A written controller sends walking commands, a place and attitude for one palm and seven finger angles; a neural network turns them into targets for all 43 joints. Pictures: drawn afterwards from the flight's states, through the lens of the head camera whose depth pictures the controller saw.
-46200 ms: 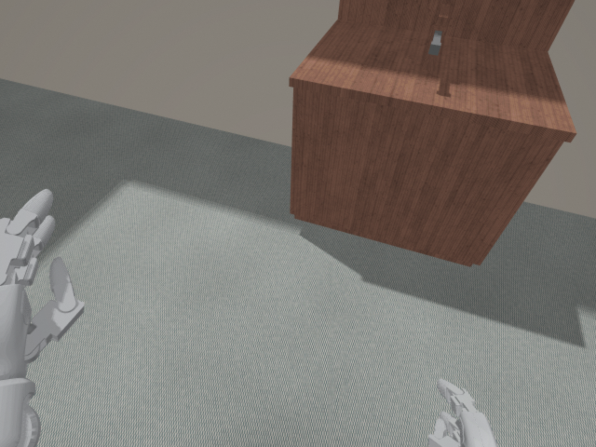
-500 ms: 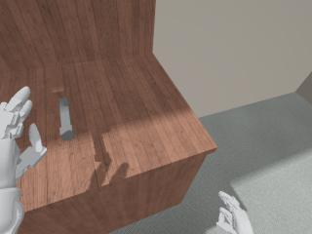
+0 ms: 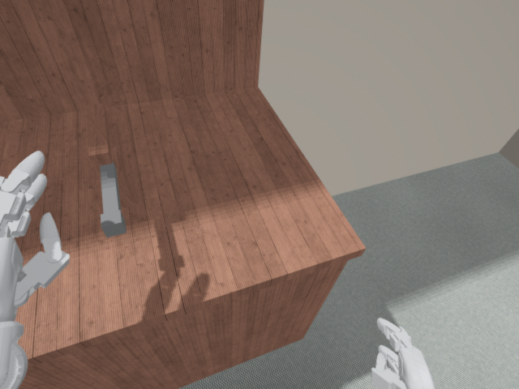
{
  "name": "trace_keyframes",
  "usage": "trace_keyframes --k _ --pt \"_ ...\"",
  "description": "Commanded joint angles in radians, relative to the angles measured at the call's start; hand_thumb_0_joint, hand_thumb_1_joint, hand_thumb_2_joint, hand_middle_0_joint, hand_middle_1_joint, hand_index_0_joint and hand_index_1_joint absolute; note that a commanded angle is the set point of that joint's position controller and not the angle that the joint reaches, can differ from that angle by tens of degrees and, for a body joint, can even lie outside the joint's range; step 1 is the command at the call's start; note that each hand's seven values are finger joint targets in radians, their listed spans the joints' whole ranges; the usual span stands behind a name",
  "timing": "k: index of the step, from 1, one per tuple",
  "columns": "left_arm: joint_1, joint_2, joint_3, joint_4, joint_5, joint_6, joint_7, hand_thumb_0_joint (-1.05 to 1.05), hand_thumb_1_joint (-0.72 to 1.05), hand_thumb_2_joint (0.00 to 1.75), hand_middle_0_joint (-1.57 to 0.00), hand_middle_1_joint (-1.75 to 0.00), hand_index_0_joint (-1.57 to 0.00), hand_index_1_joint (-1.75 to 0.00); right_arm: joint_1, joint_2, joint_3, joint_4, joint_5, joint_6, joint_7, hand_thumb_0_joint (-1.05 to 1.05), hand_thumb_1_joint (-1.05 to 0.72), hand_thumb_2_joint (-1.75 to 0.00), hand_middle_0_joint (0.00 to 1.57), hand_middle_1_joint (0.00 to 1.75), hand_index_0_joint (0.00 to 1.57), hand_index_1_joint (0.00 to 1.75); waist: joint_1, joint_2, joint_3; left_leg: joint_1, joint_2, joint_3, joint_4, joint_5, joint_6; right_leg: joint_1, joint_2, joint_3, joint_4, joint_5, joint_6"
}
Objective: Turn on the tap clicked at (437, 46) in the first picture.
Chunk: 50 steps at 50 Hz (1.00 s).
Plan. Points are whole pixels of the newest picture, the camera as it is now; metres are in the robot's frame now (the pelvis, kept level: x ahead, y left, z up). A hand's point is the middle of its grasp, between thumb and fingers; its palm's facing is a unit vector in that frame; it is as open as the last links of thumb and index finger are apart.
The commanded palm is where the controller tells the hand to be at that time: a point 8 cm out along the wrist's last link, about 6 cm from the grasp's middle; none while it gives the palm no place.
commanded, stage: look again from close up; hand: left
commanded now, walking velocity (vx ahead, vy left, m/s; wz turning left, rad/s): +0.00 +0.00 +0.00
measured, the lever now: (113, 223) +0.32 +0.25 +0.07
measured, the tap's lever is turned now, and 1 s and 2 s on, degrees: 0 0 0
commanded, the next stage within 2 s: come to a stop and stand still in 0.18 s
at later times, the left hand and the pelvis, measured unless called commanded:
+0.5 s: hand (79, 258) +0.22 +0.23 +0.16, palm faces +0.36 -0.86 -0.36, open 7.4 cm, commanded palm +0.16 +0.27 +0.17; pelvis +0.00 -0.01 +0.00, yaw +0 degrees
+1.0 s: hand (47, 242) +0.23 +0.27 +0.16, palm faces +0.41 -0.83 -0.36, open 7.4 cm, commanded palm +0.16 +0.28 +0.17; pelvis +0.00 +0.00 +0.00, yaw +0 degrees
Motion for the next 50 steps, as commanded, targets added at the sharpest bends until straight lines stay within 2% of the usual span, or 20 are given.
trace_keyframes --k 1,10,11,14,25,26,27,28,29,30,31,32,35,37,39,40,41,45,48,50 --pt "-0.072 0.149 0.1 -0.21 -0.014 -0.073 0.018 0.0 0.9 0.9 -0.2 -0.3 -0.2 -0.3 -0.086 -0.132 -0.045 -0.152 -0.005 -0.051 -0.012 0.0 -0.9 -0.9 0.2 0.3 0.2 0.3 -0.004 0.108 -0.119 -0.012 0.133 -0.155 -0.12 0.004 -0.06 0.049 -0.06 0.071 -0.04 0.049 -0.032" --pt "-0.075 0.168 0.115 -0.174 -0.012 -0.059 0.022 0.0 0.9 0.9 -0.2 -0.3 -0.2 -0.3 -0.095 -0.132 -0.049 -0.148 0.005 -0.05 -0.016 0.0 -0.9 -0.9 0.2 0.3 0.2 0.3 -0.004 0.069 -0.112 0.005 0.127 -0.148 -0.104 -0.003 -0.05 0.023 -0.074 0.095 -0.067 0.041 -0.032" --pt "-0.074 0.137 0.087 -0.163 -0.015 -0.06 0.018 0.0 0.9 0.9 -0.2 -0.3 -0.2 -0.3 -0.087 -0.136 -0.048 -0.144 -0.002 -0.048 -0.016 0.0 -0.9 -0.9 0.2 0.3 0.2 0.3 -0.005 0.052 -0.111 0.0 0.125 -0.145 -0.099 -0.002 -0.044 0.023 -0.072 0.092 -0.072 0.042 -0.031" --pt "-0.076 0.157 0.102 -0.188 -0.017 -0.055 0.02 0.0 0.9 0.9 -0.2 -0.3 -0.2 -0.3 -0.088 -0.133 -0.052 -0.15 0.003 -0.049 -0.017 0.0 -0.9 -0.9 0.2 0.3 0.2 0.3 -0.003 0.039 -0.136 0.02 0.122 -0.138 -0.074 0.042 -0.044 0.037 -0.085 0.108 -0.07 0.082 -0.033" --pt "-0.037 0.187 0.134 -0.225 -0.025 -0.049 0.028 0.0 0.9 0.9 -0.2 -0.3 -0.2 -0.3 -0.102 -0.131 -0.05 -0.146 0.008 -0.045 -0.021 0.0 -0.9 -0.9 0.2 0.3 0.2 0.3 -0.002 0.082 -0.146 0.037 0.127 -0.141 -0.067 0.113 -0.047 0.041 -0.088 0.1 -0.049 0.126 -0.034" --pt "-0.034 0.151 0.102 -0.197 -0.028 -0.05 0.023 0.0 0.9 0.9 -0.2 -0.3 -0.2 -0.3 -0.091 -0.133 -0.046 -0.145 0.002 -0.04 -0.02 0.0 -0.9 -0.9 0.2 0.3 0.2 0.3 -0.004 0.068 -0.131 0.025 0.127 -0.142 -0.076 0.098 -0.043 0.034 -0.082 0.092 -0.056 0.11 -0.031" --pt "-1.049 0.949 0.68 -0.44 0.13 -0.143 0.021 0.0 0.9 0.9 -0.2 -0.3 -0.2 -0.3 0.016 -0.174 -0.056 -0.143 -0.039 -0.083 -0.016 0.0 -0.9 -0.9 0.2 0.3 0.2 0.3 0.02 -0.055 0.04 -0.136 0.133 -0.061 0.053 0.114 -0.033 -0.127 -0.103 0.134 -0.135 0.161 0.035" --pt "-0.494 0.334 0.278 0.141 0.034 -0.1 -0.021 0.0 0.9 0.9 -0.2 -0.3 -0.2 -0.3 -0.052 -0.05 -0.007 -0.085 -0.009 -0.077 -0.015 0.0 -0.9 -0.9 0.2 0.3 0.2 0.3 -0.005 -0.041 -0.16 0.034 0.07 -0.084 0.014 0.171 -0.037 -0.106 -0.138 0.133 -0.047 0.107 -0.057" --pt "-0.225 0.288 0.248 0.086 0.003 -0.106 -0.016 0.0 0.9 0.9 -0.2 -0.3 -0.2 -0.3 -0.05 -0.118 -0.059 -0.126 -0.015 -0.089 -0.016 0.0 -0.9 -0.9 0.2 0.3 0.2 0.3 0.045 0.022 -0.124 0.043 0.099 -0.094 0.024 0.158 -0.057 -0.062 -0.112 0.216 -0.082 0.171 -0.043" --pt "-0.118 0.087 0.095 0.156 -0.025 -0.08 -0.021 0.0 0.9 0.9 -0.2 -0.3 -0.2 -0.3 -0.045 -0.126 -0.069 -0.116 0.014 -0.086 0.003 0.0 -0.9 -0.9 0.2 0.3 0.2 0.3 0.018 0.151 -0.182 0.083 0.102 -0.063 0.009 0.172 -0.057 0.005 -0.11 0.168 -0.013 0.177 -0.058" --pt "-0.188 0.132 0.085 -0.02 -0.021 -0.091 -0.024 0.0 0.9 0.9 -0.2 -0.3 -0.2 -0.3 -0.036 -0.153 -0.078 -0.136 0.01 -0.084 0.014 0.0 -0.9 -0.9 0.2 0.3 0.2 0.3 0.014 0.201 -0.215 0.067 0.111 -0.082 -0.012 0.178 -0.049 0.025 -0.103 0.147 0.011 0.15 -0.039" --pt "-0.15 0.13 0.077 -0.067 -0.028 -0.099 -0.024 0.0 0.9 0.9 -0.2 -0.3 -0.2 -0.3 -0.047 -0.154 -0.073 -0.136 0.009 -0.088 0.024 0.0 -0.9 -0.9 0.2 0.3 0.2 0.3 0.019 0.197 -0.216 0.042 0.125 -0.104 -0.029 0.168 -0.043 0.037 -0.091 0.128 0.021 0.114 -0.027" --pt "-0.017 0.095 0.027 -0.164 -0.029 -0.098 -0.016 0.0 0.9 0.9 -0.2 -0.3 -0.2 -0.3 -0.098 -0.133 -0.059 -0.159 0.019 -0.095 0.043 0.0 -0.9 -0.9 0.2 0.3 0.2 0.3 0.028 0.088 -0.174 0.006 0.145 -0.126 -0.083 0.066 -0.033 0.033 -0.06 0.091 0.04 0.041 -0.02" --pt "-0.025 0.172 0.101 -0.189 -0.02 -0.099 -0.004 0.0 0.9 0.9 -0.2 -0.3 -0.2 -0.3 -0.093 -0.14 -0.06 -0.169 0.011 -0.091 0.031 0.0 -0.9 -0.9 0.2 0.3 0.2 0.3 0.027 -0.026 -0.148 -0.054 0.141 -0.141 -0.1 -0.049 -0.037 0.038 -0.059 0.088 0.017 -0.017 -0.018" --pt "-0.054 0.225 0.173 -0.186 -0.022 -0.107 0.004 0.0 0.9 0.9 -0.2 -0.3 -0.2 -0.3 -0.096 -0.137 -0.059 -0.172 0.005 -0.088 0.013 0.0 -0.9 -0.9 0.2 0.3 0.2 0.3 0.019 -0.093 -0.122 -0.059 0.125 -0.139 -0.089 -0.087 -0.042 0.005 -0.066 0.102 -0.017 -0.059 -0.022" --pt "-0.094 0.296 0.245 -0.22 -0.021 -0.111 0.016 0.0 0.9 0.9 -0.2 -0.3 -0.2 -0.3 -0.116 -0.139 -0.056 -0.167 0.006 -0.083 0.004 0.0 -0.9 -0.9 0.2 0.3 0.2 0.3 0.015 -0.05 -0.119 -0.045 0.125 -0.139 -0.091 -0.086 -0.043 -0.012 -0.064 0.101 -0.014 -0.067 -0.022" --pt "-0.112 0.249 0.213 -0.196 -0.026 -0.115 0.011 0.0 0.9 0.9 -0.2 -0.3 -0.2 -0.3 -0.109 -0.131 -0.051 -0.168 0.0 -0.08 -0.005 0.0 -0.9 -0.9 0.2 0.3 0.2 0.3 0.008 -0.02 -0.11 -0.064 0.128 -0.153 -0.102 -0.103 -0.038 -0.007 -0.067 0.091 -0.008 -0.074 -0.023" --pt "-0.214 0.246 0.194 -0.234 -0.016 -0.13 0.008 0.0 0.9 0.9 -0.2 -0.3 -0.2 -0.3 -0.109 -0.122 -0.042 -0.16 0.002 -0.099 -0.015 0.0 -0.9 -0.9 0.2 0.3 0.2 0.3 0.008 0.175 -0.109 -0.068 0.155 -0.176 -0.147 -0.133 -0.034 0.026 -0.048 0.078 0.044 -0.023 -0.023" --pt "-0.198 0.183 0.123 -0.252 -0.009 -0.138 0.002 0.0 0.9 0.9 -0.2 -0.3 -0.2 -0.3 -0.07 -0.129 -0.047 -0.146 -0.006 -0.12 -0.003 0.0 -0.9 -0.9 0.2 0.3 0.2 0.3 0.007 0.186 -0.161 -0.005 0.147 -0.162 -0.106 0.001 -0.044 0.044 -0.054 0.078 0.032 0.053 -0.03" --pt "-0.135 0.134 0.087 -0.246 -0.004 -0.129 0.002 0.0 0.9 0.9 -0.2 -0.3 -0.2 -0.3 -0.081 -0.125 -0.049 -0.136 -0.001 -0.129 0.008 0.0 -0.9 -0.9 0.2 0.3 0.2 0.3 0.006 0.15 -0.196 0.068 0.137 -0.135 -0.066 0.145 -0.061 0.033 -0.051 0.078 0.025 0.118 -0.032"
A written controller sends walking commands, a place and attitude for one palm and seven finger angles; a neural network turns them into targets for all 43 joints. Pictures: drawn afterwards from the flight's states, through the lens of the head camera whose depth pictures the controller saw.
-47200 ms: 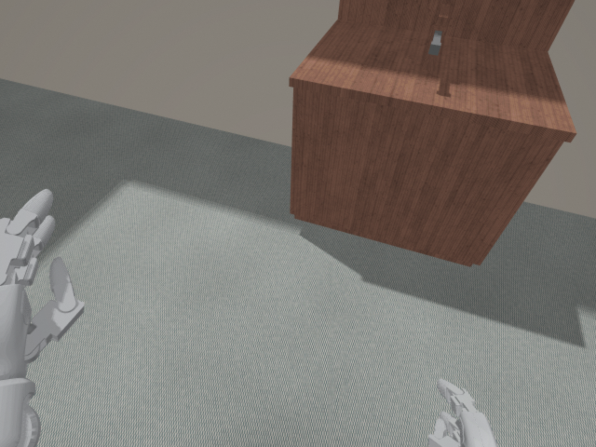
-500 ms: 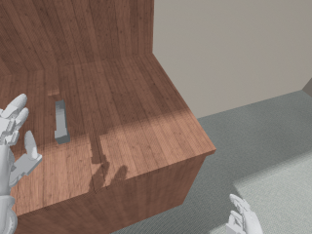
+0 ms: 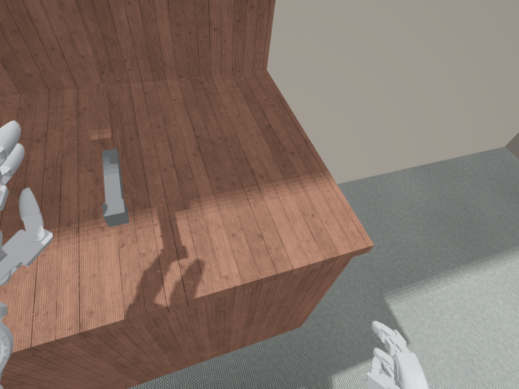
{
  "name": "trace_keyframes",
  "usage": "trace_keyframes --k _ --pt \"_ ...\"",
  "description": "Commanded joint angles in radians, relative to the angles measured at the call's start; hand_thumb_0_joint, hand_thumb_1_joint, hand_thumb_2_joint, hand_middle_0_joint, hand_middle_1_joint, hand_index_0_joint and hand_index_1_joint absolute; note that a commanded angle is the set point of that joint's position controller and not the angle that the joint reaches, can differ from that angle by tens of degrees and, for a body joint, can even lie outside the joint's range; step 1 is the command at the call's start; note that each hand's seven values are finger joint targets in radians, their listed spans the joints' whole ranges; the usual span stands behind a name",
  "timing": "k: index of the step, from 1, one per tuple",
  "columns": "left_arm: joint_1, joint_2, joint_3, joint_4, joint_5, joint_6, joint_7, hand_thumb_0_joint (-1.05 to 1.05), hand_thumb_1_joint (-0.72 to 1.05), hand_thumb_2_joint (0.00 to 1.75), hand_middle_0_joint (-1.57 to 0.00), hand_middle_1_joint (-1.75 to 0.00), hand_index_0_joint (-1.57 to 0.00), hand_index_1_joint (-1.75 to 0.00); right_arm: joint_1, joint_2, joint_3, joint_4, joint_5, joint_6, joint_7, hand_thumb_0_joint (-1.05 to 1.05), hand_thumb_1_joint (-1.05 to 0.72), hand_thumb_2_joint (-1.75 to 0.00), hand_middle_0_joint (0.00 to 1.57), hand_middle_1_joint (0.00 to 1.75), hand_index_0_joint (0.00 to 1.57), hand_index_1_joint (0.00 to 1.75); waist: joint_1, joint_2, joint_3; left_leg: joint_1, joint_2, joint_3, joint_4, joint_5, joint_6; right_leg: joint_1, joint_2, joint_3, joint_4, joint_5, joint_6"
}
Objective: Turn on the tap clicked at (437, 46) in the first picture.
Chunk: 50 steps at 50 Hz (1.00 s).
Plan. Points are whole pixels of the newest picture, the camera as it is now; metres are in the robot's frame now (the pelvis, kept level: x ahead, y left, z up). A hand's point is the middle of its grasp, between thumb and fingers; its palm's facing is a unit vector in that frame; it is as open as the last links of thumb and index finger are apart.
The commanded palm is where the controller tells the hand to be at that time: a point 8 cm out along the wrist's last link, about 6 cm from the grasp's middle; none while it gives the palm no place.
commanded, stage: come to a stop and stand still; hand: left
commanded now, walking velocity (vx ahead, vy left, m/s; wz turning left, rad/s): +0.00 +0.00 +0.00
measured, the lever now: (116, 213) +0.32 +0.25 +0.07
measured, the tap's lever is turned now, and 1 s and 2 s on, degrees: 0 0 0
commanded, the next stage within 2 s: look again from close up in 0.34 s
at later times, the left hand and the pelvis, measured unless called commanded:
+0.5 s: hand (61, 241) +0.22 +0.24 +0.17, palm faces +0.36 -0.85 -0.37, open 7.4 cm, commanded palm +0.16 +0.28 +0.18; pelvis +0.00 +0.00 +0.00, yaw +0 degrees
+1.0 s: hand (77, 251) +0.22 +0.23 +0.16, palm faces +0.36 -0.85 -0.38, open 7.4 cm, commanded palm +0.16 +0.27 +0.18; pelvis +0.00 -0.01 +0.00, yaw +0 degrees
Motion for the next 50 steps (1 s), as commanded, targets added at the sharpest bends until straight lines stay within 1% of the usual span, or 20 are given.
trace_keyframes --k 1,5,6,10,11,15,16,20,21,25,26,30,31,35,36,40,41,45,46,50 --pt "-0.021 0.086 0.009 -0.245 -0.002 -0.07 0.006 0.0 0.9 0.9 -0.2 -0.3 -0.2 -0.3 -0.081 -0.149 -0.062 -0.149 -0.005 -0.071 0.006 0.0 -0.9 -0.9 0.2 0.3 0.2 0.3 -0.021 0.144 -0.228 0.101 0.144 -0.144 -0.101 0.202 -0.071 0.078 -0.047 0.066 -0.03 0.156 -0.033" --pt "0.03 0.126 0.063 -0.218 0.002 -0.046 0.015 0.0 0.9 0.9 -0.2 -0.3 -0.2 -0.3 -0.1 -0.151 -0.067 -0.149 0.002 -0.046 0.007 0.0 -0.9 -0.9 0.2 0.3 0.2 0.3 -0.023 0.106 -0.218 0.118 0.145 -0.136 -0.089 0.34 -0.106 0.07 -0.041 0.057 -0.026 0.193 -0.03" --pt "0.032 0.094 0.032 -0.195 -0.004 -0.045 0.007 0.0 0.9 0.9 -0.2 -0.3 -0.2 -0.3 -0.089 -0.153 -0.064 -0.15 -0.004 -0.033 0.005 0.0 -0.9 -0.9 0.2 0.3 0.2 0.3 -0.026 0.111 -0.203 0.095 0.147 -0.139 -0.099 0.336 -0.107 0.066 -0.038 0.049 -0.029 0.177 -0.029" --pt "0.008 0.174 0.115 -0.252 -0.009 -0.042 0.012 0.0 0.9 0.9 -0.2 -0.3 -0.2 -0.3 -0.115 -0.143 -0.062 -0.172 0.002 -0.01 -0.008 0.0 -0.9 -0.9 0.2 0.3 0.2 0.3 -0.025 0.125 -0.213 0.114 0.151 -0.14 -0.105 0.365 -0.121 0.076 -0.037 0.043 -0.021 0.172 -0.029" --pt "0.015 0.141 0.084 -0.232 -0.018 -0.044 0.005 0.0 0.9 0.9 -0.2 -0.3 -0.2 -0.3 -0.107 -0.143 -0.058 -0.175 -0.004 -0.002 -0.009 0.0 -0.9 -0.9 0.2 0.3 0.2 0.3 -0.026 0.117 -0.208 0.097 0.152 -0.142 -0.113 0.343 -0.113 0.08 -0.035 0.038 -0.031 0.154 -0.026" --pt "-0.002 0.161 0.09 -0.318 -0.013 -0.045 0.011 0.0 0.9 0.9 -0.2 -0.3 -0.2 -0.3 -0.124 -0.143 -0.06 -0.187 0.001 -0.009 -0.012 0.0 -0.9 -0.9 0.2 0.3 0.2 0.3 -0.025 0.167 -0.227 0.122 0.147 -0.133 -0.105 0.324 -0.114 0.089 -0.038 0.045 -0.027 0.165 -0.03" --pt "0.014 0.126 0.056 -0.293 -0.016 -0.045 0.006 0.0 0.9 0.9 -0.2 -0.3 -0.2 -0.3 -0.11 -0.148 -0.059 -0.182 -0.006 -0.006 -0.011 0.0 -0.9 -0.9 0.2 0.3 0.2 0.3 -0.026 0.158 -0.221 0.11 0.15 -0.137 -0.116 0.306 -0.111 0.086 -0.034 0.041 -0.031 0.151 -0.029" --pt "0.018 0.137 0.066 -0.294 -0.005 -0.038 0.018 0.0 0.9 0.9 -0.2 -0.3 -0.2 -0.3 -0.117 -0.148 -0.065 -0.176 0.002 -0.013 -0.011 0.0 -0.9 -0.9 0.2 0.3 0.2 0.3 -0.026 0.171 -0.217 0.115 0.152 -0.135 -0.123 0.24 -0.114 0.081 -0.039 0.052 -0.036 0.13 -0.031" --pt "0.027 0.098 0.029 -0.249 -0.01 -0.035 0.013 0.0 0.9 0.9 -0.2 -0.3 -0.2 -0.3 -0.101 -0.155 -0.062 -0.17 -0.005 -0.005 -0.01 0.0 -0.9 -0.9 0.2 0.3 0.2 0.3 -0.028 0.159 -0.19 0.076 0.152 -0.144 -0.144 0.183 -0.108 0.079 -0.036 0.048 -0.046 0.106 -0.03" --pt "0.023 0.133 0.07 -0.217 -0.005 -0.026 0.021 0.0 0.9 0.9 -0.2 -0.3 -0.2 -0.3 -0.114 -0.152 -0.066 -0.171 0.005 0.0 -0.017 0.0 -0.9 -0.9 0.2 0.3 0.2 0.3 -0.028 0.108 -0.172 0.055 0.143 -0.144 -0.15 0.091 -0.099 0.084 -0.045 0.064 -0.07 0.104 -0.031" --pt "0.022 0.095 0.032 -0.182 -0.01 -0.025 0.014 0.0 0.9 0.9 -0.2 -0.3 -0.2 -0.3 -0.105 -0.155 -0.062 -0.168 -0.001 0.005 -0.016 0.0 -0.9 -0.9 0.2 0.3 0.2 0.3 -0.03 0.103 -0.155 0.039 0.139 -0.147 -0.159 0.062 -0.092 0.073 -0.044 0.062 -0.082 0.085 -0.03" --pt "-0.003 0.141 0.065 -0.216 -0.005 -0.024 0.02 0.0 0.9 0.9 -0.2 -0.3 -0.2 -0.3 -0.129 -0.15 -0.062 -0.175 0.007 0.0 -0.022 0.0 -0.9 -0.9 0.2 0.3 0.2 0.3 -0.028 0.097 -0.159 0.041 0.131 -0.143 -0.155 0.016 -0.076 0.078 -0.053 0.078 -0.096 0.075 -0.03" --pt "-0.002 0.1 0.026 -0.187 -0.011 -0.025 0.013 0.0 0.9 0.9 -0.2 -0.3 -0.2 -0.3 -0.117 -0.151 -0.057 -0.171 0.0 0.003 -0.021 0.0 -0.9 -0.9 0.2 0.3 0.2 0.3 -0.03 0.074 -0.152 0.031 0.128 -0.145 -0.157 -0.007 -0.068 0.069 -0.053 0.073 -0.108 0.052 -0.029" --pt "-0.017 0.148 0.06 -0.257 -0.003 -0.027 0.022 0.0 0.9 0.9 -0.2 -0.3 -0.2 -0.3 -0.135 -0.153 -0.063 -0.172 0.007 -0.007 -0.022 0.0 -0.9 -0.9 0.2 0.3 0.2 0.3 -0.029 0.126 -0.169 0.045 0.122 -0.141 -0.142 0.009 -0.064 0.081 -0.057 0.085 -0.102 0.069 -0.034" --pt "0.0 0.118 0.035 -0.229 -0.01 -0.028 0.018 0.0 0.9 0.9 -0.2 -0.3 -0.2 -0.3 -0.123 -0.152 -0.057 -0.17 -0.001 -0.004 -0.021 0.0 -0.9 -0.9 0.2 0.3 0.2 0.3 -0.028 0.112 -0.169 0.033 0.12 -0.143 -0.146 0.001 -0.058 0.084 -0.056 0.08 -0.11 0.06 -0.033" --pt "0.023 0.153 0.072 -0.24 -0.009 -0.024 0.023 0.0 0.9 0.9 -0.2 -0.3 -0.2 -0.3 -0.127 -0.15 -0.062 -0.168 0.006 -0.008 -0.022 0.0 -0.9 -0.9 0.2 0.3 0.2 0.3 -0.027 0.12 -0.166 0.043 0.118 -0.14 -0.129 0.04 -0.062 0.081 -0.063 0.086 -0.108 0.09 -0.035" --pt "0.037 0.119 0.044 -0.209 -0.015 -0.024 0.019 0.0 0.9 0.9 -0.2 -0.3 -0.2 -0.3 -0.115 -0.153 -0.06 -0.165 -0.001 -0.003 -0.02 0.0 -0.9 -0.9 0.2 0.3 0.2 0.3 -0.028 0.097 -0.161 0.038 0.117 -0.138 -0.128 0.033 -0.058 0.074 -0.062 0.084 -0.118 0.079 -0.035" --pt "0.042 0.135 0.062 -0.205 -0.016 -0.016 0.02 0.0 0.9 0.9 -0.2 -0.3 -0.2 -0.3 -0.123 -0.153 -0.066 -0.165 0.009 -0.002 -0.021 0.0 -0.9 -0.9 0.2 0.3 0.2 0.3 -0.031 0.094 -0.153 0.057 0.115 -0.131 -0.104 0.054 -0.057 0.048 -0.077 0.103 -0.128 0.093 -0.038" --pt "0.046 0.11 0.037 -0.185 -0.02 -0.016 0.016 0.0 0.9 0.9 -0.2 -0.3 -0.2 -0.3 -0.113 -0.155 -0.062 -0.163 0.002 0.002 -0.021 0.0 -0.9 -0.9 0.2 0.3 0.2 0.3 -0.031 0.073 -0.155 0.052 0.113 -0.131 -0.106 0.046 -0.053 0.048 -0.075 0.097 -0.132 0.081 -0.036" --pt "0.011 0.136 0.051 -0.227 -0.016 -0.012 0.022 0.0 0.9 0.9 -0.2 -0.3 -0.2 -0.3 -0.128 -0.155 -0.065 -0.165 0.01 -0.001 -0.024 0.0 -0.9 -0.9 0.2 0.3 0.2 0.3 -0.031 0.111 -0.162 0.069 0.118 -0.135 -0.117 0.065 -0.057 0.053 -0.069 0.094 -0.115 0.096 -0.035"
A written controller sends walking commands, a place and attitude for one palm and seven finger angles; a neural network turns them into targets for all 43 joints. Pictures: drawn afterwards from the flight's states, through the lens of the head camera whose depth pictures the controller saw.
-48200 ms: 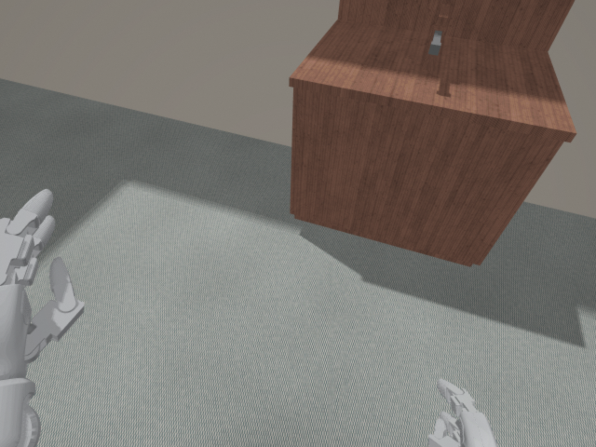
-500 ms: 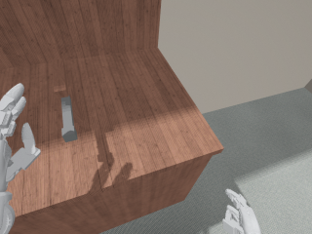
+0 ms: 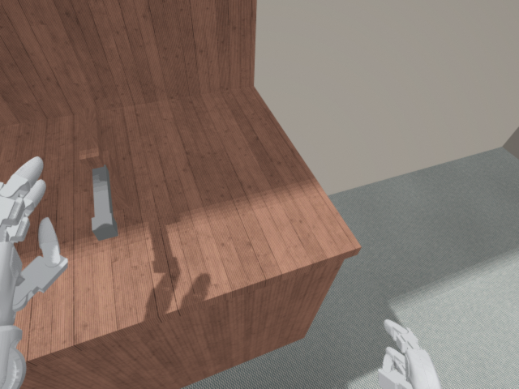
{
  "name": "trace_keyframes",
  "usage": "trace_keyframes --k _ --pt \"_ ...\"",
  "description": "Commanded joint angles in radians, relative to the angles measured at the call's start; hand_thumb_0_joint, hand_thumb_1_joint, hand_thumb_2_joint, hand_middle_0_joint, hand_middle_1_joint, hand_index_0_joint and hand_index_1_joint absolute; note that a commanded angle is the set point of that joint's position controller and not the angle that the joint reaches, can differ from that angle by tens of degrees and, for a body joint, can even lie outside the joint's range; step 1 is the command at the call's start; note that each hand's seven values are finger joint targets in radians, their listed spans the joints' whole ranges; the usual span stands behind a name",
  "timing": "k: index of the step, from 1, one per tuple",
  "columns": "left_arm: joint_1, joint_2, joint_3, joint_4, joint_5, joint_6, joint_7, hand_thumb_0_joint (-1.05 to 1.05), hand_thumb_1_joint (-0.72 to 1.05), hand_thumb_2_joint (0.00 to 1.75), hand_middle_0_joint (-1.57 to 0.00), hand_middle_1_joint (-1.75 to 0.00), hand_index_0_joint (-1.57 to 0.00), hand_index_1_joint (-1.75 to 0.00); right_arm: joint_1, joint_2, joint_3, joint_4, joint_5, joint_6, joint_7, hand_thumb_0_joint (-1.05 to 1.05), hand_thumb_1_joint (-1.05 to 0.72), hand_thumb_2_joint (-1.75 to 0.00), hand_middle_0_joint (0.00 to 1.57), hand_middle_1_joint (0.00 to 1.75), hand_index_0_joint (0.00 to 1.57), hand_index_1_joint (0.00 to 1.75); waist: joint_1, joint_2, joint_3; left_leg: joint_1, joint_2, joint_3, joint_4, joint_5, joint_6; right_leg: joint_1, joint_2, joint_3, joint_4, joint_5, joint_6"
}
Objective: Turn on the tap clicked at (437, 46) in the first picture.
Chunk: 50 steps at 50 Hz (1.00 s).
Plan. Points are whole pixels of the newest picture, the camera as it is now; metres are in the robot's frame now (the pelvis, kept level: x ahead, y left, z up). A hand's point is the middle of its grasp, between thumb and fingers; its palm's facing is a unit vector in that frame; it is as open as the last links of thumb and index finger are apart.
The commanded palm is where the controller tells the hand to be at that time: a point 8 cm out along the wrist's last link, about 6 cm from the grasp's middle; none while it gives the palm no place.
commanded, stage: come to a stop and stand still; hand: left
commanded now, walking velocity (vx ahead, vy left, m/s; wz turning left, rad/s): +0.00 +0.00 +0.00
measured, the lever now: (105, 227) +0.32 +0.27 +0.07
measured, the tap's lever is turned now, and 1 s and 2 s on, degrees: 0 0 0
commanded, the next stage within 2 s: look again from close up in 0.70 s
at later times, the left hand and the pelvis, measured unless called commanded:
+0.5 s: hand (33, 246) +0.23 +0.28 +0.16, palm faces +0.42 -0.83 -0.36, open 7.4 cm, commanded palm +0.16 +0.30 +0.17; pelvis +0.00 +0.02 +0.00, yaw +0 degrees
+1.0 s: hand (44, 256) +0.22 +0.26 +0.16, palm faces +0.37 -0.86 -0.35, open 7.4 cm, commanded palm +0.16 +0.30 +0.17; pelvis +0.00 +0.02 +0.00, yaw +0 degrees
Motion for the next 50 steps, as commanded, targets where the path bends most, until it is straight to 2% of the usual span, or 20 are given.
trace_keyframes --k 1,2,3,4,5,6,7,10,14,15,16,20,22,26,30,31,35,38,46,50 --pt "-0.087 0.153 0.092 -0.209 -0.01 -0.057 0.015 0.0 0.9 0.9 -0.2 -0.3 -0.2 -0.3 -0.098 -0.122 -0.041 -0.154 -0.005 -0.051 -0.01 0.0 -0.9 -0.9 0.2 0.3 0.2 0.3 -0.003 0.034 -0.122 0.04 0.096 -0.13 -0.092 0.052 -0.031 0.028 -0.088 0.091 -0.048 0.067 -0.012" --pt "-1.094 0.962 0.674 -0.488 0.151 -0.157 0.015 0.0 0.9 0.9 -0.2 -0.3 -0.2 -0.3 0.023 -0.15 -0.045 -0.156 -0.045 -0.093 0.001 0.0 -0.9 -0.9 0.2 0.3 0.2 0.3 0.018 -0.06 0.027 -0.105 0.115 -0.056 0.034 0.085 -0.015 -0.125 -0.116 0.133 -0.107 0.129 0.05" --pt "-0.517 0.342 0.273 0.089 0.054 -0.109 -0.025 0.0 0.9 0.9 -0.2 -0.3 -0.2 -0.3 -0.055 -0.026 0.002 -0.096 -0.022 -0.088 -0.002 0.0 -0.9 -0.9 0.2 0.3 0.2 0.3 -0.003 -0.047 -0.176 0.052 0.054 -0.083 -0.002 0.176 -0.016 -0.076 -0.144 0.131 -0.013 0.103 -0.036" --pt "-0.243 0.286 0.239 0.02 0.018 -0.111 -0.018 0.0 0.9 0.9 -0.2 -0.3 -0.2 -0.3 -0.055 -0.098 -0.051 -0.143 -0.022 -0.1 -0.003 0.0 -0.9 -0.9 0.2 0.3 0.2 0.3 0.049 0.006 -0.145 0.068 0.074 -0.082 0.022 0.173 -0.036 -0.028 -0.126 0.21 -0.052 0.185 -0.02" --pt "-0.155 0.088 0.087 0.067 -0.01 -0.086 -0.021 0.0 0.9 0.9 -0.2 -0.3 -0.2 -0.3 -0.055 -0.104 -0.061 -0.137 0.006 -0.101 0.018 0.0 -0.9 -0.9 0.2 0.3 0.2 0.3 0.019 0.138 -0.201 0.11 0.076 -0.057 0.01 0.192 -0.039 0.03 -0.128 0.176 0.016 0.193 -0.041" --pt "-0.206 0.148 0.095 -0.088 -0.007 -0.096 -0.021 0.0 0.9 0.9 -0.2 -0.3 -0.2 -0.3 -0.039 -0.127 -0.068 -0.151 0.003 -0.099 0.028 0.0 -0.9 -0.9 0.2 0.3 0.2 0.3 0.017 0.175 -0.232 0.092 0.087 -0.076 -0.008 0.204 -0.032 0.053 -0.124 0.151 0.039 0.171 -0.023" --pt "-0.175 0.135 0.078 -0.149 -0.014 -0.106 -0.024 0.0 0.9 0.9 -0.2 -0.3 -0.2 -0.3 -0.05 -0.13 -0.065 -0.149 0.0 -0.104 0.037 0.0 -0.9 -0.9 0.2 0.3 0.2 0.3 0.02 0.182 -0.23 0.072 0.101 -0.098 -0.024 0.213 -0.03 0.063 -0.112 0.132 0.05 0.142 -0.017" --pt "-0.016 0.115 0.055 -0.214 -0.018 -0.103 -0.014 0.0 0.9 0.9 -0.2 -0.3 -0.2 -0.3 -0.094 -0.113 -0.055 -0.161 0.01 -0.11 0.055 0.0 -0.9 -0.9 0.2 0.3 0.2 0.3 0.027 0.065 -0.194 0.048 0.121 -0.115 -0.063 0.153 -0.022 0.05 -0.082 0.096 0.067 0.086 -0.007" --pt "-0.044 0.231 0.19 -0.198 -0.018 -0.106 0.003 0.0 0.9 0.9 -0.2 -0.3 -0.2 -0.3 -0.092 -0.113 -0.051 -0.173 -0.001 -0.096 0.025 0.0 -0.9 -0.9 0.2 0.3 0.2 0.3 0.02 -0.085 -0.125 -0.035 0.111 -0.136 -0.091 0.007 -0.033 0.034 -0.085 0.093 0.03 0.013 -0.004" --pt "-0.075 0.286 0.25 -0.219 -0.018 -0.107 0.014 0.0 0.9 0.9 -0.2 -0.3 -0.2 -0.3 -0.11 -0.113 -0.049 -0.168 0.001 -0.088 0.015 0.0 -0.9 -0.9 0.2 0.3 0.2 0.3 0.016 -0.058 -0.124 -0.025 0.112 -0.136 -0.097 -0.004 -0.034 0.026 -0.082 0.087 0.036 0.002 -0.003" --pt "-0.09 0.246 0.223 -0.192 -0.023 -0.111 0.009 0.0 0.9 0.9 -0.2 -0.3 -0.2 -0.3 -0.098 -0.109 -0.046 -0.171 -0.003 -0.084 0.007 0.0 -0.9 -0.9 0.2 0.3 0.2 0.3 0.009 -0.044 -0.114 -0.041 0.115 -0.15 -0.106 -0.017 -0.03 0.027 -0.083 0.078 0.037 -0.004 -0.005" --pt "-0.203 0.231 0.182 -0.245 -0.014 -0.124 0.002 0.0 0.9 0.9 -0.2 -0.3 -0.2 -0.3 -0.105 -0.102 -0.037 -0.167 -0.001 -0.101 -0.002 0.0 -0.9 -0.9 0.2 0.3 0.2 0.3 0.005 0.124 -0.113 -0.009 0.126 -0.152 -0.119 0.003 -0.031 0.025 -0.076 0.078 0.06 0.019 -0.008" --pt "-0.214 0.188 0.123 -0.264 -0.005 -0.13 -0.003 0.0 0.9 0.9 -0.2 -0.3 -0.2 -0.3 -0.077 -0.108 -0.04 -0.158 -0.007 -0.113 0.002 0.0 -0.9 -0.9 0.2 0.3 0.2 0.3 0.005 0.156 -0.136 0.015 0.131 -0.156 -0.114 0.042 -0.035 0.036 -0.075 0.074 0.059 0.04 -0.011" --pt "-0.142 0.122 0.063 -0.259 0.004 -0.116 0.001 0.0 0.9 0.9 -0.2 -0.3 -0.2 -0.3 -0.065 -0.115 -0.043 -0.14 -0.012 -0.122 0.018 0.0 -0.9 -0.9 0.2 0.3 0.2 0.3 0.005 0.095 -0.183 0.085 0.123 -0.135 -0.067 0.233 -0.057 0.038 -0.07 0.065 0.045 0.119 -0.01" --pt "-0.083 0.177 0.14 -0.224 0.005 -0.094 0.014 0.0 0.9 0.9 -0.2 -0.3 -0.2 -0.3 -0.085 -0.115 -0.047 -0.144 -0.006 -0.099 0.018 0.0 -0.9 -0.9 0.2 0.3 0.2 0.3 0.007 0.052 -0.175 0.078 0.121 -0.127 -0.058 0.274 -0.077 0.048 -0.071 0.07 0.033 0.145 -0.009" --pt "-0.075 0.143 0.113 -0.195 -0.001 -0.093 0.008 0.0 0.9 0.9 -0.2 -0.3 -0.2 -0.3 -0.075 -0.114 -0.043 -0.143 -0.011 -0.085 0.017 0.0 -0.9 -0.9 0.2 0.3 0.2 0.3 0.003 0.043 -0.161 0.053 0.119 -0.127 -0.067 0.253 -0.074 0.049 -0.071 0.061 0.025 0.135 -0.009" --pt "-0.101 0.201 0.17 -0.242 -0.004 -0.092 0.01 0.0 0.9 0.9 -0.2 -0.3 -0.2 -0.3 -0.099 -0.109 -0.043 -0.162 -0.004 -0.068 0.005 0.0 -0.9 -0.9 0.2 0.3 0.2 0.3 0.001 0.084 -0.148 0.051 0.118 -0.132 -0.087 0.231 -0.084 0.049 -0.066 0.061 0.029 0.121 -0.011" --pt "-0.098 0.188 0.146 -0.266 -0.009 -0.095 0.002 0.0 0.9 0.9 -0.2 -0.3 -0.2 -0.3 -0.088 -0.11 -0.042 -0.175 -0.01 -0.066 0.004 0.0 -0.9 -0.9 0.2 0.3 0.2 0.3 0.001 0.094 -0.163 0.052 0.123 -0.132 -0.089 0.216 -0.076 0.065 -0.069 0.061 0.023 0.123 -0.009" --pt "-0.081 0.139 0.097 -0.23 -0.004 -0.081 0.008 0.0 0.9 0.9 -0.2 -0.3 -0.2 -0.3 -0.087 -0.12 -0.04 -0.161 -0.011 -0.062 0.001 0.0 -0.9 -0.9 0.2 0.3 0.2 0.3 -0.001 0.086 -0.139 0.035 0.117 -0.134 -0.114 0.106 -0.069 0.053 -0.067 0.066 0.0 0.087 -0.009" --pt "-0.099 0.175 0.129 -0.216 0.003 -0.072 0.017 0.0 0.9 0.9 -0.2 -0.3 -0.2 -0.3 -0.099 -0.115 -0.043 -0.164 -0.003 -0.061 -0.004 0.0 -0.9 -0.9 0.2 0.3 0.2 0.3 0.0 0.063 -0.115 0.021 0.114 -0.136 -0.124 0.029 -0.063 0.049 -0.071 0.078 -0.016 0.063 -0.009"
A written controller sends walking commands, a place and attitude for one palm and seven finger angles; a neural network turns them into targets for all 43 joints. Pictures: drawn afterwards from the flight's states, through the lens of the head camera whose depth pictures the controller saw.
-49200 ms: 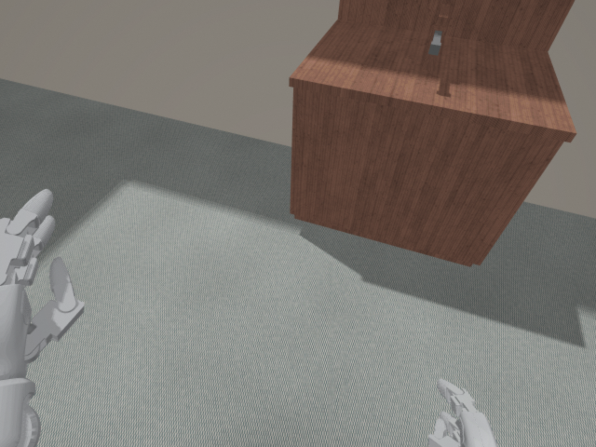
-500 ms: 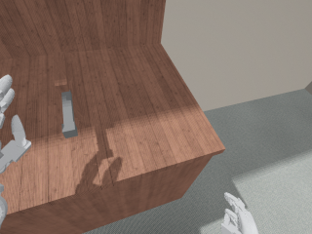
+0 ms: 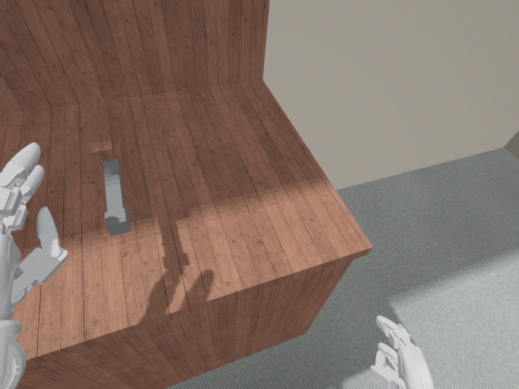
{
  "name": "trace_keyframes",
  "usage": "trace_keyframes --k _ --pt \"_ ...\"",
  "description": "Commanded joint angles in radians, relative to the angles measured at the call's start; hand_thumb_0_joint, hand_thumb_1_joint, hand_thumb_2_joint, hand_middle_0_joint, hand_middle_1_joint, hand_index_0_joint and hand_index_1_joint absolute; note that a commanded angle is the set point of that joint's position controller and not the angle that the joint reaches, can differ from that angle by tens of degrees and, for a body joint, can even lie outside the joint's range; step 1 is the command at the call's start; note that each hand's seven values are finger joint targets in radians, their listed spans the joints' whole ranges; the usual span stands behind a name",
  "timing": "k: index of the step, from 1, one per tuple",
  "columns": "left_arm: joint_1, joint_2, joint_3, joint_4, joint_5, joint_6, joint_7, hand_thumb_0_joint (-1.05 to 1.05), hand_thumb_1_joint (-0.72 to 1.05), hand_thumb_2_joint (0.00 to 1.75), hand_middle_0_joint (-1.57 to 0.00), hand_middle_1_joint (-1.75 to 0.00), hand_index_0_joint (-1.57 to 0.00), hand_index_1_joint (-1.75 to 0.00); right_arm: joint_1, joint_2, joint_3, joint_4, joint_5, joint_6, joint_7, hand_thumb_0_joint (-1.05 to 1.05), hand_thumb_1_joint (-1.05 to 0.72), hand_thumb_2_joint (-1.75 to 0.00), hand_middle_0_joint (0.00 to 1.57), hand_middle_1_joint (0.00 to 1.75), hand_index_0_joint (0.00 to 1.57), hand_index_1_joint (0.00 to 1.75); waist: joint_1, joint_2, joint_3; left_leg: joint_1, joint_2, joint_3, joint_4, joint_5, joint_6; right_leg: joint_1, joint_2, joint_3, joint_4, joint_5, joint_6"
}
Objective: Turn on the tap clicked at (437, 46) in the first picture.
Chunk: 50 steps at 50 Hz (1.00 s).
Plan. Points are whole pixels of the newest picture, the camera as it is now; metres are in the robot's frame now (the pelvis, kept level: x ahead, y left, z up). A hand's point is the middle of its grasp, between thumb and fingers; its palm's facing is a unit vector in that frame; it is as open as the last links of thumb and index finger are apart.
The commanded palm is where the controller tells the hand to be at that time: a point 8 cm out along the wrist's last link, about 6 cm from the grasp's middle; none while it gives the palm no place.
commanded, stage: look again from close up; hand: left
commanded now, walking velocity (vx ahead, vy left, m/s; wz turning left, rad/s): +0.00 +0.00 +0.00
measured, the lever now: (117, 222) +0.32 +0.25 +0.07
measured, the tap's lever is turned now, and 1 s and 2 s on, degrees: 0 0 0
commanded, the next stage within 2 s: turn the palm inward beside the body in 0.10 s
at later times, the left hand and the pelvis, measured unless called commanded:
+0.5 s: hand (98, 277) +0.20 +0.21 +0.13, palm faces +0.29 -0.88 -0.39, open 7.4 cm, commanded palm +0.15 +0.26 +0.17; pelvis -0.01 -0.03 -0.01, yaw +0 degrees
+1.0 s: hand (130, 262) +0.22 +0.18 +0.15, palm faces +0.46 -0.83 -0.30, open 7.4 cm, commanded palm +0.15 +0.23 +0.15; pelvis +0.01 -0.10 -0.02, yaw +2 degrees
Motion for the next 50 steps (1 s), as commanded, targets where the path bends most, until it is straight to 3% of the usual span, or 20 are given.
trace_keyframes --k 1,9,10,11,12,13,14,15,17,20,24,25,29,33,37,39,42,45,48,50 --pt "-0.074 0.148 0.094 -0.149 -0.01 -0.048 0.015 0.0 0.9 0.9 -0.2 -0.3 -0.2 -0.3 -0.084 -0.136 -0.05 -0.153 -0.003 -0.046 -0.013 0.0 -0.9 -0.9 0.2 0.3 0.2 0.3 -0.015 0.062 -0.131 0.003 0.136 -0.153 -0.129 0.005 -0.078 0.053 -0.045 0.059 -0.039 0.054 -0.034" --pt "-0.083 0.169 0.102 -0.201 -0.007 -0.053 0.017 0.0 0.9 0.9 -0.2 -0.3 -0.2 -0.3 -0.085 -0.135 -0.055 -0.16 0.001 -0.056 -0.014 0.0 -0.9 -0.9 0.2 0.3 0.2 0.3 -0.015 0.083 -0.148 0.001 0.133 -0.154 -0.123 -0.008 -0.069 0.077 -0.052 0.072 -0.035 0.057 -0.038" --pt "-0.972 0.951 0.337 -0.562 0.04 -0.172 0.037 0.0 0.9 0.9 -0.2 -0.3 -0.2 -0.3 0.104 -0.223 0.126 -0.289 0.086 -0.007 -0.097 0.0 -0.9 -0.9 0.2 0.3 0.2 0.3 -0.096 0.359 -0.151 -0.239 0.12 -0.197 -0.141 -0.271 -0.024 0.276 0.077 0.059 0.15 -0.08 0.039" --pt "-0.659 0.425 0.311 0.031 0.107 0.032 -0.011 0.0 0.9 0.9 -0.2 -0.3 -0.2 -0.3 -0.101 -0.121 -0.059 -0.097 -0.044 -0.03 -0.077 0.0 -0.9 -0.9 0.2 0.3 0.2 0.3 0.048 0.231 -0.273 0.094 0.078 -0.123 -0.065 0.048 -0.145 -0.013 0.057 -0.006 0.165 -0.021 -0.072" --pt "-0.473 0.311 0.135 0.079 0.023 0.066 -0.026 0.0 0.9 0.9 -0.2 -0.3 -0.2 -0.3 -0.072 -0.176 -0.057 -0.119 -0.045 -0.054 -0.012 0.0 -0.9 -0.9 0.2 0.3 0.2 0.3 -0.009 0.144 -0.177 0.093 0.069 -0.152 -0.071 0.27 -0.18 -0.096 0.055 -0.056 0.118 0.01 -0.072" --pt "-0.379 0.286 0.196 0.039 0.012 0.093 -0.036 0.0 0.9 0.9 -0.2 -0.3 -0.2 -0.3 -0.054 -0.219 -0.081 -0.095 -0.025 -0.037 0.003 0.0 -0.9 -0.9 0.2 0.3 0.2 0.3 0.013 0.125 -0.324 0.249 0.115 -0.158 -0.024 0.359 -0.174 -0.148 0.069 -0.04 0.149 0.056 -0.054" --pt "-0.355 0.134 0.085 0.004 -0.078 0.149 -0.082 0.0 0.9 0.9 -0.2 -0.3 -0.2 -0.3 -0.116 -0.191 -0.064 -0.121 -0.009 -0.04 -0.003 0.0 -0.9 -0.9 0.2 0.3 0.2 0.3 0.043 0.19 -0.331 0.283 0.092 -0.149 -0.015 0.345 -0.164 -0.157 0.048 -0.023 0.145 0.036 -0.055" --pt "-0.263 0.083 0.081 0.06 -0.145 0.218 -0.108 0.0 0.9 0.9 -0.2 -0.3 -0.2 -0.3 -0.137 -0.188 -0.054 -0.117 0.019 -0.039 -0.003 0.0 -0.9 -0.9 0.2 0.3 0.2 0.3 0.039 0.191 -0.303 0.297 0.093 -0.143 -0.022 0.309 -0.162 -0.165 0.053 -0.022 0.15 0.022 -0.057" --pt "-0.2 0.121 0.065 0.007 -0.16 0.295 -0.144 0.0 0.9 0.9 -0.2 -0.3 -0.2 -0.3 -0.154 -0.211 -0.053 -0.105 0.025 -0.042 0.007 0.0 -0.9 -0.9 0.2 0.3 0.2 0.3 0.057 0.101 -0.228 0.186 0.08 -0.126 -0.024 0.229 -0.138 -0.122 0.034 -0.056 0.123 0.09 -0.059" --pt "-0.103 0.198 0.085 -0.094 -0.064 0.329 -0.12 0.0 0.9 0.9 -0.2 -0.3 -0.2 -0.3 -0.203 -0.2 -0.038 -0.147 0.034 -0.028 0.024 0.0 -0.9 -0.9 0.2 0.3 0.2 0.3 0.057 0.053 -0.159 0.089 0.065 -0.093 -0.018 0.133 -0.096 -0.124 0.045 -0.047 0.128 0.069 -0.058" --pt "-0.153 0.244 0.191 -0.208 -0.058 0.142 -0.026 0.0 0.9 0.9 -0.2 -0.3 -0.2 -0.3 -0.2 -0.177 -0.047 -0.141 -0.008 -0.025 0.009 0.0 -0.9 -0.9 0.2 0.3 0.2 0.3 0.03 -0.051 -0.197 0.043 0.057 -0.096 0.038 0.041 -0.077 -0.176 0.058 -0.039 0.15 -0.022 -0.042" --pt "-0.217 0.32 0.264 -0.282 -0.075 0.084 0.004 0.0 0.9 0.9 -0.2 -0.3 -0.2 -0.3 -0.205 -0.173 -0.046 -0.131 -0.001 -0.028 0.002 0.0 -0.9 -0.9 0.2 0.3 0.2 0.3 0.035 0.01 -0.22 0.053 0.054 -0.09 0.041 -0.019 -0.073 -0.182 0.062 -0.023 0.15 -0.063 -0.042" --pt "-0.293 0.239 0.193 -0.15 -0.064 -0.031 0.076 0.0 0.9 0.9 -0.2 -0.3 -0.2 -0.3 -0.167 -0.145 -0.043 -0.06 -0.009 -0.06 -0.004 0.0 -0.9 -0.9 0.2 0.3 0.2 0.3 0.005 0.183 -0.17 -0.001 0.032 -0.088 0.091 -0.199 -0.065 -0.246 0.039 0.006 0.147 -0.175 -0.041" --pt "-0.389 0.197 0.056 0.018 -0.065 0.074 0.016 0.0 0.9 0.9 -0.2 -0.3 -0.2 -0.3 -0.191 -0.17 -0.03 -0.046 0.006 -0.064 -0.034 0.0 -0.9 -0.9 0.2 0.3 0.2 0.3 -0.028 0.2 -0.093 -0.068 0.007 -0.075 0.139 -0.28 -0.049 -0.283 -0.003 0.055 0.091 -0.299 -0.034" --pt "-0.465 0.232 0.001 0.077 -0.101 0.249 -0.069 0.0 0.9 0.9 -0.2 -0.3 -0.2 -0.3 -0.229 -0.177 -0.025 -0.076 0.029 -0.06 -0.08 0.0 -0.9 -0.9 0.2 0.3 0.2 0.3 -0.004 0.071 -0.08 -0.113 0.013 -0.069 0.194 -0.201 -0.055 -0.24 -0.062 0.184 -0.016 -0.482 -0.02" --pt "-0.475 0.272 0.051 0.033 -0.101 0.274 -0.064 0.0 0.9 0.9 -0.2 -0.3 -0.2 -0.3 -0.247 -0.169 -0.028 -0.088 0.024 -0.061 -0.087 0.0 -0.9 -0.9 0.2 0.3 0.2 0.3 0.019 0.007 -0.113 -0.145 0.032 -0.092 0.225 -0.165 -0.07 -0.186 -0.114 0.259 -0.034 -0.482 0.001" --pt "-0.339 0.285 0.162 -0.056 -0.112 0.218 -0.018 0.0 0.9 0.9 -0.2 -0.3 -0.2 -0.3 -0.231 -0.141 -0.035 -0.087 0.021 -0.065 -0.07 0.0 -0.9 -0.9 0.2 0.3 0.2 0.3 0.055 -0.042 -0.192 -0.157 0.052 -0.108 0.23 -0.119 -0.082 -0.119 -0.123 0.259 0.013 -0.342 0.014" --pt "-0.174 0.316 0.28 -0.082 -0.151 0.153 0.019 0.0 0.9 0.9 -0.2 -0.3 -0.2 -0.3 -0.198 -0.136 -0.042 -0.075 0.021 -0.07 -0.052 0.0 -0.9 -0.9 0.2 0.3 0.2 0.3 0.079 -0.041 -0.27 -0.173 0.057 -0.102 0.248 -0.059 -0.084 -0.034 -0.127 0.258 0.084 -0.035 0.028" --pt "-0.055 0.222 0.244 -0.071 -0.192 0.159 0.003 0.0 0.9 0.9 -0.2 -0.3 -0.2 -0.3 -0.143 -0.147 -0.049 -0.08 0.03 -0.07 -0.041 0.0 -0.9 -0.9 0.2 0.3 0.2 0.3 0.06 -0.024 -0.311 -0.165 0.051 -0.075 0.254 0.074 -0.074 0.028 -0.125 0.212 0.188 0.456 0.045" --pt "-0.008 0.221 0.255 -0.043 -0.198 0.199 -0.013 0.0 0.9 0.9 -0.2 -0.3 -0.2 -0.3 -0.129 -0.155 -0.05 -0.07 0.039 -0.064 -0.043 0.0 -0.9 -0.9 0.2 0.3 0.2 0.3 0.056 0.023 -0.281 -0.14 0.043 -0.054 0.252 0.127 -0.067 0.016 -0.112 0.175 0.203 0.6 0.043"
